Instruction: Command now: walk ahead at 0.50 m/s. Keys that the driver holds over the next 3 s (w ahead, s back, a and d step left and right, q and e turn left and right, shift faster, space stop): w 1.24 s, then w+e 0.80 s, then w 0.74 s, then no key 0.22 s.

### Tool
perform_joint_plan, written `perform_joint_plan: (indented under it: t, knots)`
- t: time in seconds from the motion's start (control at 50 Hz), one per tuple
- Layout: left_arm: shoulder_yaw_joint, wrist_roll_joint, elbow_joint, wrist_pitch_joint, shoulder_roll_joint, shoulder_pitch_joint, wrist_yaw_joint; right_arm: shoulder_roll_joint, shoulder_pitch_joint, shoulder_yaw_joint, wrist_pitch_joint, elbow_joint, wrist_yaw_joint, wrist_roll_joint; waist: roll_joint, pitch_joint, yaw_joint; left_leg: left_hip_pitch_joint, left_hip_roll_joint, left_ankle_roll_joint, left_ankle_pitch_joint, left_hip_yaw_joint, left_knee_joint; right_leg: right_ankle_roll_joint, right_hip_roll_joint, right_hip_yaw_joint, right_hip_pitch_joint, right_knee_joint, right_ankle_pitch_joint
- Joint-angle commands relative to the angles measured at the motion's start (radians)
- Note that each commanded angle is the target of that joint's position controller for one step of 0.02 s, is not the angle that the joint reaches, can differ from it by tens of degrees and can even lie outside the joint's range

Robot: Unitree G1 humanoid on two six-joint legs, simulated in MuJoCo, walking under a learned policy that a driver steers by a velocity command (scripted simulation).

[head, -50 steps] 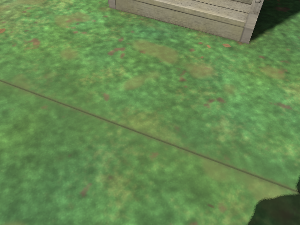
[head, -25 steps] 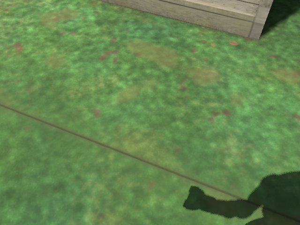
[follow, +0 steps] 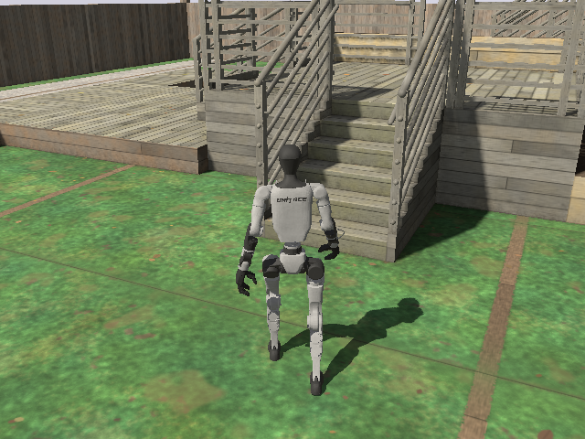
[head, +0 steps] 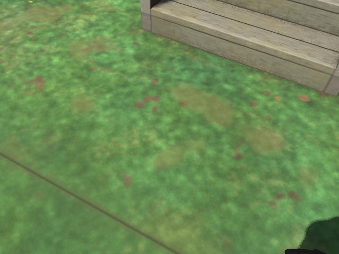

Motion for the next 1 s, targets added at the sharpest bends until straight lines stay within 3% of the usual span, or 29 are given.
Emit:
perform_joint_plan:
  t: [0.02,0.04,0.06,0.08,0.1,0.12,0.14,0.16,0.22,0.34,0.42,0.46,0.5,0.52,0.54,0.56,0.58,0.6,0.62,0.64,0.66,0.68,0.72,0.76,0.82,0.9,1.0]
  knots:
    - [-0.031,0.006,-0.075,-0.033,-0.040,0.101,-0.010,-0.313,0.459,-0.089,0.000,0.079,-0.004,-0.014,0.324,-0.406,-0.137,0.927,0.380,0.281,-0.201,-0.713,-0.152,-0.029,0.074,0.055,-0.653,0.797,-0.073]
    - [-0.006,-0.019,-0.069,-0.056,0.076,0.028,-0.013,-0.212,0.432,-0.061,-0.003,0.069,-0.003,-0.008,0.207,-0.356,-0.170,0.891,0.347,0.236,-0.293,-0.739,-0.213,-0.053,0.021,0.181,-0.763,0.911,-0.104]
    - [0.007,-0.037,-0.102,-0.069,0.126,-0.069,-0.015,-0.169,0.338,-0.048,-0.006,0.049,-0.006,-0.005,0.158,-0.219,-0.154,0.757,0.319,0.190,-0.235,-0.583,-0.226,-0.071,-0.029,0.157,-0.818,0.916,-0.010]
    - [0.009,-0.033,-0.113,-0.070,0.124,-0.117,-0.006,-0.148,0.248,-0.038,-0.006,0.029,-0.005,-0.010,0.062,-0.146,-0.118,0.602,0.286,0.170,-0.117,-0.465,-0.252,-0.069,-0.085,0.128,-0.773,0.873,0.091]
    - [0.016,-0.016,-0.115,-0.063,0.115,-0.139,0.000,-0.121,0.202,-0.031,-0.007,0.024,-0.001,-0.018,0.037,-0.092,-0.090,0.479,0.251,0.162,-0.037,-0.381,-0.283,-0.064,-0.116,0.121,-0.729,0.815,0.148]
    - [0.019,-0.012,-0.113,-0.048,0.097,-0.116,0.001,-0.099,0.189,-0.023,-0.010,0.030,0.002,-0.028,0.061,-0.081,-0.057,0.410,0.223,0.152,-0.003,-0.325,-0.312,-0.064,-0.142,0.128,-0.666,0.778,0.186]
    - [0.018,-0.012,-0.108,-0.035,0.074,-0.097,0.001,-0.091,0.197,-0.022,-0.011,0.039,0.004,-0.027,0.070,-0.072,-0.044,0.376,0.206,0.155,0.012,-0.290,-0.339,-0.060,-0.148,0.124,-0.637,0.749,0.200]
    - [0.018,-0.011,-0.106,-0.025,0.059,-0.090,0.003,-0.099,0.214,-0.023,-0.012,0.050,0.002,-0.023,0.069,-0.058,-0.037,0.353,0.198,0.162,0.039,-0.256,-0.358,-0.054,-0.152,0.115,-0.635,0.721,0.209]
    - [0.023,0.000,-0.141,-0.013,0.063,-0.183,0.007,-0.144,0.267,-0.033,-0.012,0.072,-0.017,-0.022,0.044,-0.009,-0.046,0.356,0.198,0.171,0.111,-0.204,-0.395,-0.024,-0.162,0.106,-0.731,0.592,0.320]
    - [0.013,-0.001,-0.202,-0.023,0.036,-0.387,-0.009,-0.153,0.357,-0.030,0.004,0.102,-0.039,-0.011,0.053,0.035,-0.103,0.403,0.154,0.126,0.107,-0.100,-0.416,-0.009,-0.118,0.058,-0.730,0.257,0.574]
    - [0.004,-0.010,-0.241,-0.031,0.035,-0.496,-0.029,-0.160,0.428,-0.035,0.018,0.137,-0.041,-0.005,0.055,0.074,-0.138,0.522,0.194,0.126,0.101,-0.097,-0.381,-0.022,-0.093,0.044,-0.753,0.144,0.545]
    - [0.003,-0.013,-0.261,-0.038,0.043,-0.524,-0.043,-0.167,0.437,-0.040,0.029,0.148,-0.046,-0.002,0.062,0.082,-0.132,0.587,0.227,0.119,0.144,-0.104,-0.341,-0.042,-0.086,0.047,-0.758,0.110,0.485]
    - [0.010,-0.014,-0.261,-0.044,0.067,-0.487,-0.052,-0.181,0.416,-0.047,0.037,0.148,-0.050,0.000,0.080,0.055,-0.096,0.619,0.243,0.101,0.275,-0.101,-0.281,-0.069,-0.062,0.032,-0.675,0.083,0.413]
    - [0.022,-0.012,-0.246,-0.046,0.091,-0.424,-0.051,-0.192,0.394,-0.051,0.040,0.142,-0.051,0.000,0.097,0.012,-0.058,0.618,0.234,0.089,0.439,-0.089,-0.212,-0.085,-0.030,0.006,-0.566,0.078,0.387]
    - [0.043,-0.009,-0.205,-0.046,0.126,-0.288,-0.047,-0.185,0.370,-0.048,0.046,0.137,-0.050,0.000,0.095,-0.066,0.015,0.585,0.194,0.067,0.579,-0.054,-0.060,-0.110,0.006,-0.023,-0.378,0.062,0.398]
    - [0.067,-0.002,-0.152,-0.045,0.184,-0.097,-0.039,-0.157,0.363,-0.035,0.047,0.120,-0.050,-0.009,0.057,-0.196,0.087,0.427,0.140,0.035,0.482,-0.018,0.184,-0.156,-0.061,0.052,-0.076,0.102,0.427]
    - [0.092,0.015,-0.123,-0.039,0.282,0.047,-0.033,-0.050,0.480,-0.003,0.029,0.108,-0.039,-0.014,-0.164,-0.361,0.063,0.004,-0.018,-0.040,0.058,0.020,0.602,-0.312,-0.328,0.493,0.348,0.066,0.286]
    - [0.069,0.006,-0.119,-0.036,0.225,0.054,-0.034,-0.049,0.470,0.003,0.002,0.121,-0.032,-0.004,-0.244,-0.434,0.064,-0.156,-0.087,-0.039,-0.504,-0.127,0.783,-0.348,-0.403,0.790,0.407,-0.105,0.205]
    - [0.050,-0.003,-0.128,-0.038,0.167,-0.027,-0.034,-0.141,0.376,-0.023,-0.015,0.094,-0.027,0.024,-0.189,-0.291,0.057,-0.252,-0.020,-0.016,-0.471,-0.163,0.858,-0.290,-0.365,0.663,0.295,-0.120,0.163]
    - [0.038,-0.002,-0.153,-0.039,0.131,-0.121,-0.032,-0.156,0.301,-0.025,-0.022,0.070,-0.031,0.032,-0.121,-0.181,0.030,-0.255,0.037,-0.004,-0.377,-0.126,0.827,-0.254,-0.331,0.516,0.131,-0.141,0.221]
    - [0.027,0.007,-0.161,-0.041,0.098,-0.190,-0.037,-0.150,0.263,-0.031,-0.017,0.066,-0.039,0.018,-0.054,-0.103,-0.004,-0.211,0.078,-0.004,-0.299,-0.106,0.758,-0.235,-0.291,0.410,-0.029,-0.179,0.299]
    - [0.019,0.017,-0.162,-0.047,0.074,-0.223,-0.040,-0.137,0.278,-0.038,-0.003,0.069,-0.046,0.008,-0.070,-0.073,-0.043,-0.141,0.111,-0.003,-0.249,-0.113,0.698,-0.217,-0.257,0.340,-0.133,-0.210,0.346]
    - [0.017,0.018,-0.147,-0.051,0.066,-0.220,-0.044,-0.090,0.321,-0.036,0.024,0.081,-0.049,0.005,-0.085,-0.054,-0.076,-0.069,0.127,-0.009,-0.213,-0.108,0.639,-0.222,-0.225,0.269,-0.226,-0.265,0.373]
    - [0.024,0.017,-0.129,-0.055,0.100,-0.186,-0.033,-0.087,0.285,-0.039,0.036,0.066,-0.052,-0.001,-0.072,-0.021,-0.081,-0.111,0.135,-0.026,-0.149,-0.100,0.567,-0.235,-0.221,0.224,-0.245,-0.299,0.426]
    - [0.028,0.014,-0.108,-0.049,0.120,-0.129,-0.013,-0.093,0.171,-0.043,0.035,0.028,-0.051,-0.012,-0.053,0.007,-0.056,-0.206,0.136,-0.051,0.007,-0.095,0.398,-0.224,-0.215,0.182,-0.195,-0.315,0.484]
    - [0.026,0.004,-0.088,-0.041,0.126,-0.070,-0.002,-0.068,0.040,-0.032,0.026,-0.009,-0.037,-0.007,-0.059,0.032,-0.016,-0.176,0.097,-0.054,0.170,-0.057,0.172,-0.190,-0.182,0.111,-0.162,-0.323,0.481]
    - [0.032,-0.004,-0.043,-0.022,0.136,0.017,0.001,-0.068,-0.096,-0.018,0.017,-0.060,-0.010,0.004,-0.056,0.077,0.026,-0.208,0.067,-0.039,0.122,-0.042,0.034,-0.189,-0.235,0.109,-0.008,-0.270,0.492]
Next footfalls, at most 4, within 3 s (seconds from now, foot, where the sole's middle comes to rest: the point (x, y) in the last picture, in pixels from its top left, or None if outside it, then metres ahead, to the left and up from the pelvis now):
0.56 right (215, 248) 0.49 -0.13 -0.76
1.12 left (159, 172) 0.81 0.11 -0.76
1.68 right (214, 124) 1.10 -0.15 -0.76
2.20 left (197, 80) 1.42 -0.06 -0.76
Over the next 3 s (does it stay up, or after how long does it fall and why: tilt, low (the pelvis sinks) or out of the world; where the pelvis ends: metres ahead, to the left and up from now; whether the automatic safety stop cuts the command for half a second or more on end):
stays up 1.50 -0.21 0.03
